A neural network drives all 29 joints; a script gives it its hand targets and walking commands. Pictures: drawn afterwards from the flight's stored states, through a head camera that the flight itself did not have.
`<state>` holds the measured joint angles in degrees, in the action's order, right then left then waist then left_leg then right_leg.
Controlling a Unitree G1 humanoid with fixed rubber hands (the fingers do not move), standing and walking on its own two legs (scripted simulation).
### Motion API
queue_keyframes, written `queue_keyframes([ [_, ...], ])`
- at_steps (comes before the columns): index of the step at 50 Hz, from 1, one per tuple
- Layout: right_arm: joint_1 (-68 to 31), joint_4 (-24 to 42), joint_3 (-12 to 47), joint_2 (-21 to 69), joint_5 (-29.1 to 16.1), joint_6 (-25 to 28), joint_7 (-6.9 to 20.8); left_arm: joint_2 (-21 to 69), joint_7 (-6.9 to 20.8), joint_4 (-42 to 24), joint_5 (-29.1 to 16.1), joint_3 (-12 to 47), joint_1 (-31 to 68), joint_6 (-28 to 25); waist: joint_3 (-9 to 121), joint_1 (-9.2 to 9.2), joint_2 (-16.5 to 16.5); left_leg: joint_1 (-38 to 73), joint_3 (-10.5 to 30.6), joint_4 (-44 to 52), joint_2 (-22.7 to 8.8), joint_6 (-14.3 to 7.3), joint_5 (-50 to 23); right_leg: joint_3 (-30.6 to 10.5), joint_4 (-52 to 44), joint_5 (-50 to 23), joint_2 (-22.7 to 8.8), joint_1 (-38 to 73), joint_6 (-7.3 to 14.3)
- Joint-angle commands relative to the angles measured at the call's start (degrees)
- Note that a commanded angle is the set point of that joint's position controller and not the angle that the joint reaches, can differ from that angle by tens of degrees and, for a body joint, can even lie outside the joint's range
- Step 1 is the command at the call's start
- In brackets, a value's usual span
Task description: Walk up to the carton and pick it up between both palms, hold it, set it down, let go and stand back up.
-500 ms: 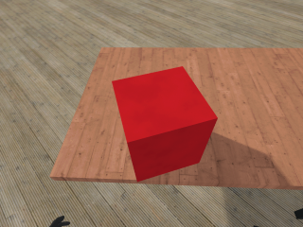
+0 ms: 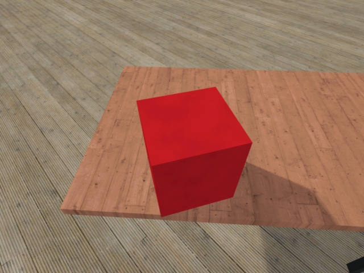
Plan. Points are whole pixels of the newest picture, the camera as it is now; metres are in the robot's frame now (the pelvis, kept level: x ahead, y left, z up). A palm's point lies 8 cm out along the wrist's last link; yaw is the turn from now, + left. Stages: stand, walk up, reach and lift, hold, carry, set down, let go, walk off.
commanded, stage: walk up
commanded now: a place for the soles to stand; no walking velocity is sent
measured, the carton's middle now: (188, 152) +0.42 +0.00 -0.01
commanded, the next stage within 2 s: reach and lift in 0.84 s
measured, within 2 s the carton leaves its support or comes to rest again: neither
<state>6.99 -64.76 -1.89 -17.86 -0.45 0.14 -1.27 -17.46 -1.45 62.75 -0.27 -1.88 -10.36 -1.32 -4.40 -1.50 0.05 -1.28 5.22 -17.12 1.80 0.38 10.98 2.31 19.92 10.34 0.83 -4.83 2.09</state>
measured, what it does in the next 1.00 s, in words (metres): shifts its weight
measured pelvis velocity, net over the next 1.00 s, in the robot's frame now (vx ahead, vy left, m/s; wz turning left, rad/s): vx -0.06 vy -0.01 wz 0.02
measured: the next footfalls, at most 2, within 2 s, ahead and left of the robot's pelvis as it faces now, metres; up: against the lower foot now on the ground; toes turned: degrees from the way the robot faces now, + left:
none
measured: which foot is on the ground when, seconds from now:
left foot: down 0.00-1.00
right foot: down 0.00-1.00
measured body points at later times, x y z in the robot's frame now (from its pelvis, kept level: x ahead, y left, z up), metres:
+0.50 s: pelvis -0.02 -0.01 +0.00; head -0.03 -0.02 +0.45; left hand +0.04 +0.28 -0.13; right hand +0.02 -0.30 -0.15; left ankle -0.01 +0.13 -0.75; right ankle +0.01 -0.09 -0.75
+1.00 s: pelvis -0.06 -0.01 -0.03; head +0.00 +0.00 +0.41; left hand +0.09 +0.29 -0.15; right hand +0.09 -0.29 -0.15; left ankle -0.01 +0.13 -0.75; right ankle +0.01 -0.09 -0.75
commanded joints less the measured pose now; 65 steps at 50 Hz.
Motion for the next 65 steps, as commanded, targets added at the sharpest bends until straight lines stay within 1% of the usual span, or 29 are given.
queue_keyframes([
  [1,-1.4,3.4,-1.7,-11.2,0.1,1.2,-0.7,-13.7,-0.4,-4.6,0.2,-2.4,2.6,-1.4,3.3,0.96,1.0,-2.9,4.1,3.2,-7.8,-1.7,-7.8,-7.8,-4.9,-6.5,-10.1,-0.4,0.7],
  [2,-1.6,3.4,-2.0,-11.4,0.2,1.1,-0.6,-13.2,-0.4,-4.7,0.1,-2.3,2.2,-1.5,2.0,0.63,-1.5,-3.6,3.4,3.4,-7.3,-1.4,-6.2,-7.9,-5.5,-3.3,-10.0,-1.3,0.7],
  [6,-0.7,3.4,-2.1,-12.4,0.4,0.9,-0.5,-13.1,-0.4,-3.9,0.0,-2.2,1.4,-1.3,0.9,0.77,1.5,-4.9,4.0,3.4,-7.2,-1.2,-4.1,-8.4,-6.7,-0.1,-10.0,-1.8,0.3],
  [10,0.1,3.2,-1.9,-11.7,0.5,1.5,-0.5,-13.3,-0.4,-4.5,-0.2,-2.5,1.6,-1.3,1.2,0.89,0.9,-5.4,4.7,3.5,-7.4,-1.6,-5.1,-7.7,-6.6,-0.3,-9.6,-0.9,0.3],
  [17,2.0,2.9,-2.0,-11.0,0.4,1.4,-0.2,-12.8,-0.2,-4.6,0.1,-2.2,1.7,-1.3,-0.1,0.88,1.6,-5.5,4.0,3.1,-6.7,-1.4,-0.3,-11.3,-9.3,8.7,-10.7,-4.1,0.6],
  [24,2.3,3.6,-2.0,-11.5,0.3,1.8,-0.2,-13.2,-0.2,-4.9,0.0,-2.5,0.9,-1.5,-0.2,0.59,1.5,-7.2,4.6,4.2,-7.2,-1.7,-0.3,-9.9,-8.1,8.2,-9.3,-3.2,0.2],
  [25,2.2,3.8,-1.8,-11.1,0.9,1.8,-0.2,-13.0,0.0,-5.3,0.3,-2.4,2.2,-1.5,1.3,0.58,-0.2,-7.5,4.3,4.0,-7.2,-1.5,-1.2,-9.3,-7.7,6.6,-9.6,-1.4,0.2],
  [26,2.4,3.8,-1.8,-10.6,0.5,1.9,-0.2,-12.6,-0.1,-4.8,0.1,-2.4,1.1,-1.4,1.2,0.34,2.0,-6.9,4.7,3.7,-7.1,-1.5,-2.0,-8.8,-7.5,5.5,-9.6,-1.4,0.2],
  [32,3.5,4.2,-1.8,-10.2,0.5,1.5,-0.2,-14.0,-0.1,-5.9,0.2,-2.3,1.4,-1.4,-0.7,1.1,0.2,-7.5,3.7,2.3,-6.4,-1.5,1.2,-12.2,-9.7,12.6,-10.6,-4.5,0.3],
  [37,3.8,4.9,-1.8,-11.1,0.3,1.7,-0.3,-13.2,0.0,-6.2,0.2,-2.3,1.2,-1.1,0.1,0.85,2.4,-7.7,4.5,2.9,-7.1,-1.6,-0.4,-10.3,-8.6,9.6,-9.9,-3.3,0.3],
  [41,4.8,5.1,-2.2,-10.8,0.6,1.5,-0.1,-14.1,-0.1,-6.6,0.2,-2.2,0.5,-1.4,0.9,0.94,-1.0,-6.9,4.2,2.9,-6.9,-1.5,0.5,-11.6,-7.9,10.9,-10.4,-3.5,0.5],
  [42,3.6,4.9,-1.9,-10.5,0.3,1.7,-0.2,-14.4,-0.1,-6.6,0.2,-2.3,1.0,-1.4,1.4,1.07,1.2,-5.6,4.9,2.7,-7.4,-1.7,-1.9,-10.8,-7.9,9.2,-10.2,-4.7,0.6],
  [43,-27.7,18.3,-1.2,-1.1,9.4,6.8,1.0,-15.8,-0.4,-26.0,-4.0,-4.8,34.9,10.5,-0.4,-3.15,9.3,-30.3,-12.7,-9.7,-0.9,-2.0,16.7,-1.4,2.8,24.2,-1.8,-7.5,-3.1],
  [44,-18.8,17.2,-4.1,-5.0,7.8,5.5,2.4,-15.8,-1.4,-27.7,-1.7,-3.8,29.5,17.5,-4.2,1.84,12.2,-32.9,-13.7,-15.8,-0.7,-2.5,17.4,-7.2,4.7,30.3,-5.4,-5.7,-0.6],
  [45,-15.9,19.4,-6.7,-6.4,7.7,3.4,3.3,-13.6,-1.4,-31.6,-1.1,-2.8,25.0,22.4,0.9,2.72,8.7,-28.7,-12.0,-16.7,-2.0,-3.0,14.5,-6.0,8.4,24.6,-5.5,-6.6,0.3],
  [46,-16.5,21.4,-6.6,-8.7,6.1,1.7,4.2,-12.5,-1.1,-33.0,0.3,-2.2,23.0,26.5,4.1,0.01,5.4,-25.6,-10.8,-17.3,-4.1,-2.0,12.9,-3.2,10.2,19.9,-4.6,-7.5,0.5],
  [47,-13.6,22.4,-7.0,-10.0,3.7,0.6,4.7,-11.5,-1.3,-36.2,1.7,-1.4,20.4,29.6,8.6,1.29,1.9,-25.6,-11.1,-18.2,-5.1,-0.3,10.9,-0.4,13.2,11.8,-3.4,-6.3,0.0],
  [48,-9.2,22.6,-5.4,-10.6,1.1,-0.7,4.7,-11.6,-1.5,-39.2,3.0,-2.8,17.0,32.2,10.4,0.91,-0.5,-22.2,-10.8,-18.3,-5.4,0.5,9.7,-0.3,13.9,10.5,-2.8,-4.6,0.2],
  [50,-5.8,24.2,-4.6,-11.7,0.3,-2.5,4.6,-10.9,-0.8,-41.6,5.5,-6.8,13.1,35.9,11.9,0.48,2.7,-18.7,-9.9,-21.2,-5.2,1.3,9.2,-3.9,12.4,15.7,-4.3,-4.0,0.5],
  [51,-2.0,24.7,-4.1,-11.2,-1.2,-2.7,4.1,-10.5,-0.5,-44.9,6.1,-8.8,9.4,36.4,13.0,-0.48,1.2,-17.3,-9.9,-21.4,-4.8,2.0,6.9,-6.1,11.2,15.2,-5.0,-3.0,0.9],
  [52,0.4,23.5,-3.8,-10.9,-1.9,-3.0,3.9,-9.4,-0.7,-46.3,6.5,-8.1,7.5,36.4,13.6,0.42,0.2,-16.5,-9.4,-19.9,-4.9,2.1,3.4,-5.6,11.2,10.3,-4.0,-1.6,0.6],
  [54,1.3,24.5,-3.2,-12.3,-3.6,-1.9,3.9,-6.4,-1.3,-48.2,7.3,-6.8,2.1,35.5,11.4,0.63,-2.7,-19.8,-7.5,-15.7,-5.7,1.6,1.5,-1.8,12.8,2.7,-0.6,3.7,0.7],
  [55,1.5,25.2,-4.4,-13.0,-3.6,-1.5,4.5,-4.4,-1.3,-48.6,7.4,-5.7,1.2,35.0,11.7,1.9,-7.2,-21.3,-6.7,-13.2,-6.2,1.0,-0.4,1.0,15.2,-2.9,1.4,6.2,0.9],
  [58,-1.7,27.3,-5.2,-13.8,-2.5,0.1,5.8,-5.4,-1.9,-50.0,7.8,-8.0,3.5,32.1,9.8,1.75,-9.4,-26.5,-5.8,-10.6,-6.6,-0.3,0.1,2.0,16.2,-8.1,2.8,9.1,0.1],
  [60,-2.0,27.6,-5.5,-12.2,-1.6,1.3,6.1,-6.5,-2.2,-52.4,8.2,-10.4,5.2,30.2,7.6,-0.2,-5.6,-24.6,-7.0,-12.8,-4.1,0.3,1.6,-0.7,13.2,-4.3,0.6,4.1,0.1],
  [61,-1.2,26.9,-6.4,-12.2,-0.5,1.6,6.1,-5.6,-2.6,-53.1,7.6,-9.7,6.0,29.6,6.6,1.53,-3.7,-23.4,-7.1,-13.2,-4.0,0.7,4.0,-1.2,11.7,-1.2,-0.4,2.6,-0.1],
  [62,-2.2,28.7,-5.2,-10.7,-1.3,2.1,6.3,-5.9,-3.1,-53.2,6.7,-9.7,6.5,28.6,6.0,-0.06,-3.6,-23.4,-7.8,-12.7,-3.7,0.6,5.6,-1.6,11.3,1.0,-0.6,0.2,-0.5],
  [63,-1.2,28.7,-6.1,-10.0,-0.9,2.6,6.4,-4.4,-3.3,-53.4,6.1,-8.6,5.4,27.9,6.4,1.59,-2.5,-22.0,-7.6,-12.6,-3.8,0.9,6.5,-2.2,9.8,3.0,-1.0,0.2,-0.5],
  [65,-1.2,31.2,-5.3,-8.2,-1.0,3.4,6.4,-4.7,-3.7,-53.7,4.2,-8.1,5.6,26.2,5.5,1.06,-0.7,-22.2,-8.2,-12.1,-3.4,0.4,7.6,-3.7,7.6,6.0,-1.7,-0.2,-1.0],
])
